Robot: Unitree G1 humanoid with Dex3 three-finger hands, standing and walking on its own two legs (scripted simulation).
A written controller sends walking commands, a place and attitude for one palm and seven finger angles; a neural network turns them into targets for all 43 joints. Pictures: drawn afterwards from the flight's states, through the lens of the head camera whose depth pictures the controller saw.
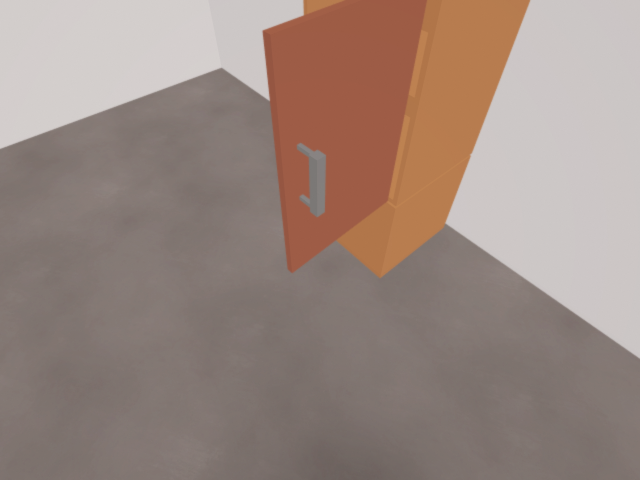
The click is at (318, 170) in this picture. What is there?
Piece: cupboard door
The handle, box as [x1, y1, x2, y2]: [297, 143, 325, 216]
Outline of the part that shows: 299,143 297,145 297,149 309,157 310,198 309,199 302,194 299,196 300,199 310,207 310,211 316,216 318,216 324,211 325,155 318,150 312,151 301,143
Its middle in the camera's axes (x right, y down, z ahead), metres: -0.02 -0.11 +0.77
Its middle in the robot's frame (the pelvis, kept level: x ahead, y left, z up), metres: +0.65 +0.06 -0.04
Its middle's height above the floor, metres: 0.74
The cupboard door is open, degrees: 93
